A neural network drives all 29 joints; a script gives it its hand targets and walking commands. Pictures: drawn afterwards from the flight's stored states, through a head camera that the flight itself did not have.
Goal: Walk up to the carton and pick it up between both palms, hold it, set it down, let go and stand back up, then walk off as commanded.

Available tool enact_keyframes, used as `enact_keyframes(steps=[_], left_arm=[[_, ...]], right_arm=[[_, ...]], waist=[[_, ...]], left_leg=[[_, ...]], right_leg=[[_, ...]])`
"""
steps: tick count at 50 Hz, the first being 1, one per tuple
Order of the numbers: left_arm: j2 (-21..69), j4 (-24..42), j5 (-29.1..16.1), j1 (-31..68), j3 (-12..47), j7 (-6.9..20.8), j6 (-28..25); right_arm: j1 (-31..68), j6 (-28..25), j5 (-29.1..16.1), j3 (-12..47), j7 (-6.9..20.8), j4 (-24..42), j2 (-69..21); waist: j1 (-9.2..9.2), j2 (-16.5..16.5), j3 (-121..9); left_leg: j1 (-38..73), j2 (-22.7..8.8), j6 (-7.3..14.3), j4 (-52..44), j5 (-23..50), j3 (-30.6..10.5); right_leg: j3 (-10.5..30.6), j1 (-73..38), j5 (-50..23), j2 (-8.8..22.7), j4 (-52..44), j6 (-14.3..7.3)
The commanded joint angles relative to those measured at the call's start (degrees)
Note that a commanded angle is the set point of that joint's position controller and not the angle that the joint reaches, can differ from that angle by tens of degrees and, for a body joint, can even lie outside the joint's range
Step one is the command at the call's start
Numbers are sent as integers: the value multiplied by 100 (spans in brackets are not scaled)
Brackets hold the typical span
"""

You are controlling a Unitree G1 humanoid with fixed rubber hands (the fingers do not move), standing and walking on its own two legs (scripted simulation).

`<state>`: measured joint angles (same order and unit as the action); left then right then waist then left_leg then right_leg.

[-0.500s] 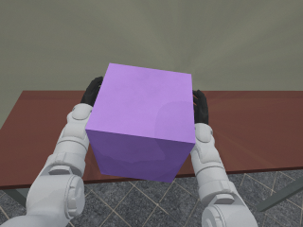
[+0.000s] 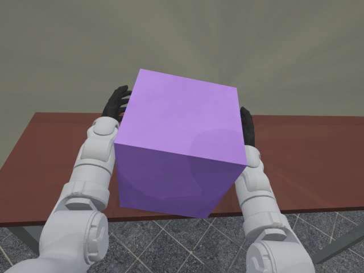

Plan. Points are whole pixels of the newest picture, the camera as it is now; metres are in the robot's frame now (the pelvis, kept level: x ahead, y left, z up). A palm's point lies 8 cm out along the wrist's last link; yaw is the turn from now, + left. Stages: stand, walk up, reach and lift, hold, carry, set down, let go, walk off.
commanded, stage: reach and lift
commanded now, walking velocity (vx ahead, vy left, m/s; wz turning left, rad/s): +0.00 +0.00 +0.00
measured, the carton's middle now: (175, 149) +0.37 +0.00 +0.11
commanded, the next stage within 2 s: hold in 1.76 s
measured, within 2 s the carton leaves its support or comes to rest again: neither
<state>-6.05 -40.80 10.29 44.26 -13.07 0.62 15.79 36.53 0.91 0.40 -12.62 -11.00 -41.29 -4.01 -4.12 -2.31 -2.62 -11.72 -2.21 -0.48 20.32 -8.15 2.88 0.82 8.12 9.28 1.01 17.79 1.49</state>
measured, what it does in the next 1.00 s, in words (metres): stands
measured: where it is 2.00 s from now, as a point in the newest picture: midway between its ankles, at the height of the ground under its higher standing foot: outside the picture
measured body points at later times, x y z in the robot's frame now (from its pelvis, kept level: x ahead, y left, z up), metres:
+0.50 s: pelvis -0.02 +0.00 +0.00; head -0.05 +0.03 +0.45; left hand +0.41 +0.16 +0.20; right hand +0.39 -0.14 +0.20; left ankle +0.03 +0.12 -0.75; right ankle +0.00 -0.14 -0.75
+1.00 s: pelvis -0.01 +0.00 +0.00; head -0.06 +0.01 +0.45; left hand +0.39 +0.16 +0.22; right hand +0.39 -0.15 +0.22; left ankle +0.03 +0.12 -0.75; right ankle +0.00 -0.14 -0.75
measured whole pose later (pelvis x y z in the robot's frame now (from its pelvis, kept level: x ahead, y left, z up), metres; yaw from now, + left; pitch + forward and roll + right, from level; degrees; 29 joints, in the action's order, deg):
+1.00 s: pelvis -0.01 +0.00 +0.00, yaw +0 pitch -2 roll -1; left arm -3.6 -22.9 11.8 45.9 -15.2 -5.0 41.0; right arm 50.0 20.1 -12.9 -6.2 -9.5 -41.9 4.1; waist -3.6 -0.6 -6.0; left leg -11.2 -2.3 -0.6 19.9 -7.0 2.6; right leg 0.7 7.8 8.4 0.9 17.8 1.6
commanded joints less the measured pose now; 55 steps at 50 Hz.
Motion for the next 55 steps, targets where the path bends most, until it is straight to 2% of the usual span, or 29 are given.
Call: enact_keyframes(steps=[1, 3, 4, 10, 14, 16, 18, 19, 21, 22, 23, 24, 27, 30, 32, 33, 34, 35, 37, 38, 40, 45, 46, 47, 49, 51, 52, 54, 55], left_arm=[[3967, 1692, -235, 3487, 1930, 868, 26], [4037, 1878, -283, 3905, 2124, 838, 54], [4126, 2202, -354, 4007, 2331, 816, 66], [4220, 2602, -639, 4264, 2672, 555, 373], [4106, 1578, -308, 4400, 2072, 572, 752], [3923, 1631, -297, 4757, 1768, 549, 764], [3885, 1391, -263, 4790, 1595, 576, 890], [3882, 1557, -231, 4797, 1484, 547, 876], [3751, 1351, 17, 4595, 1261, 546, 1035], [3755, 1376, -30, 4580, 1199, 542, 1043], [3840, 1587, -134, 4671, 1432, 490, 1093], [3918, 1267, -105, 4252, 1358, 461, 1246], [3931, 1646, -296, 4653, 1496, 398, 1277], [4214, 2660, -616, 4507, 2158, 292, 1342], [4179, 3216, -736, 4604, 2244, 170, 1322], [4137, 3073, -700, 4723, 2182, 167, 1400], [4031, 3191, -725, 4444, 2215, 177, 1441], [3905, 2940, -601, 4346, 2058, 189, 1525], [3974, 3658, -798, 4622, 2391, 122, 1555], [3876, 3253, -750, 4527, 2244, 166, 1622], [4167, 3482, -1017, 4658, 2613, 126, 1704], [4094, 3491, -1012, 4913, 2552, 70, 1883], [4034, 3482, -957, 4997, 2435, 75, 1903], [4017, 3247, -918, 4779, 2453, 70, 2009], [3878, 2848, -784, 5084, 2106, 124, 2071], [3997, 2955, -900, 5133, 2209, 120, 2115], [3874, 2842, -838, 5294, 2122, 178, 2142], [3690, 2715, -701, 5166, 1817, 199, 2195], [3819, 2489, -638, 5200, 1813, 224, 2251]], right_arm=[[5309, -48, -685, 3132, 678, 2390, -3018], [5115, 80, -637, 3007, 675, 2095, -2986], [5289, 33, -716, 3098, 691, 2514, -3042], [5700, 252, -958, 3116, 763, 2433, -2783], [5905, 510, -711, 2225, 864, 1323, -2422], [6065, 584, -673, 2080, 960, 1265, -2511], [6103, 678, -546, 1723, 991, 894, -2370], [6153, 657, -622, 1809, 1053, 904, -2434], [5969, 756, -686, 1651, 1091, 498, -2220], [6061, 779, -701, 1679, 1114, 550, -2300], [5958, 825, -716, 1635, 1120, 418, -2155], [5877, 901, -736, 1649, 1133, 335, -2003], [6249, 929, -944, 1881, 1141, 608, -2190], [6133, 990, -1423, 2534, 1017, 1323, -2314], [6022, 1083, -1686, 2915, 988, 1593, -2462], [5931, 1152, -1715, 2881, 949, 1408, -2390], [5965, 1161, -1811, 3125, 917, 1932, -2496], [5948, 1279, -1829, 3065, 888, 1703, -2461], [5979, 1341, -2058, 3289, 869, 2045, -2498], [6252, 1365, -2061, 3338, 832, 2343, -2590], [6493, 1415, -2102, 3347, 784, 2708, -2594], [6486, 1729, -2256, 3289, 765, 2378, -2636], [6599, 1763, -2321, 3300, 780, 2369, -2689], [6545, 1851, -2327, 3288, 755, 2328, -2595], [6706, 1976, -2187, 2982, 786, 1766, -2524], [6839, 2003, -2271, 2922, 819, 1746, -2580], [6626, 2116, -2067, 2616, 815, 1293, -2407], [6803, 2174, -2217, 2712, 887, 1239, -2532], [6786, 2187, -2141, 2477, 900, 981, -2337]], waist=[[409, 64, -2972], [214, 270, -3039], [246, 400, -3678], [196, 775, -3782], [77, 709, -2315], [182, 552, -2541], [23, 553, -2266], [193, 468, -2568], [191, 754, -2416], [247, 635, -2553], [83, 818, -2587], [80, 732, -2316], [142, 719, -2813], [101, 1019, -3788], [223, 883, -3975], [183, 919, -3611], [268, 620, -3807], [260, 476, -3443], [195, 626, -3754], [347, 447, -3759], [121, 403, -3906], [152, 479, -3634], [297, 436, -3780], [169, 393, -3504], [162, 335, -2883], [138, 437, -3134], [-75, 529, -2756], [172, 372, -2864], [73, 580, -2686]], left_leg=[[1740, 482, -42, -10, 1867, 64], [1923, 476, -126, -12, 1818, 29], [2030, 470, -141, 92, 2105, 11], [2498, 379, -264, 186, 2154, -137], [1751, 267, -247, -250, 547, -90], [1566, 309, -141, -373, -17, -25], [1451, 284, -117, -465, -272, -80], [1581, 265, -56, -497, -155, -71], [1604, 220, -121, -566, -176, -66], [1604, 238, -112, -544, -48, -45], [1825, 222, -206, -444, 325, -65], [1720, 182, -220, -497, 233, -107], [1852, 257, -251, -324, 685, -117], [2604, 276, -493, 94, 2242, -161], [2820, 282, -485, 307, 2931, -261], [2689, 298, -468, 266, 2730, -248], [2584, 369, -365, 317, 2803, -232], [2391, 408, -283, 223, 2407, -230], [2444, 401, -342, 280, 2622, -302], [2286, 460, -216, 250, 2152, -212], [2279, 440, -224, 225, 2113, -275], [2093, 427, -216, 183, 1910, -282], [2121, 420, -149, 151, 1726, -265], [2047, 429, -136, 101, 1655, -295], [1703, 411, -73, -107, 819, -268], [1659, 383, -129, -84, 890, -269], [1546, 372, -174, -151, 744, -277], [1456, 390, -89, -192, 735, -248], [1419, 345, -147, -285, 366, -250]], right_leg=[[-327, -1976, -2650, -216, -118, 224], [-418, -1728, -2219, -245, -155, 175], [-415, -1718, -2469, -261, -98, 150], [-574, -1088, -1474, -382, -228, 71], [-580, -542, -35, -372, -427, -57], [-539, -754, 182, -318, -418, -31], [-527, -665, 280, -271, -422, -31], [-501, -690, 225, -276, -410, -44], [-518, -674, 378, -290, -418, -51], [-519, -721, 255, -308, -389, -45], [-550, -626, 53, -328, -370, -55], [-545, -602, 165, -327, -419, -55], [-544, -707, -173, -372, -353, -30], [-567, -915, -1136, -526, -256, -16], [-541, -849, -1577, -590, -207, 31], [-507, -749, -1456, -532, -240, 50], [-475, -1000, -1838, -555, -195, 95], [-462, -974, -1627, -521, -232, 109], [-470, -931, -1853, -546, -107, 139], [-420, -982, -1592, -511, -171, 156], [-456, -832, -1715, -541, -131, 147], [-400, -701, -1478, -547, -166, 115], [-366, -769, -1354, -559, -162, 102], [-376, -765, -1395, -543, -195, 101], [-346, -493, -577, -502, -318, 77], [-346, -513, -624, -534, -263, 32], [-329, -470, -635, -441, -299, 61], [-319, -510, -450, -492, -310, 62], [-317, -414, -139, -484, -353, -15]])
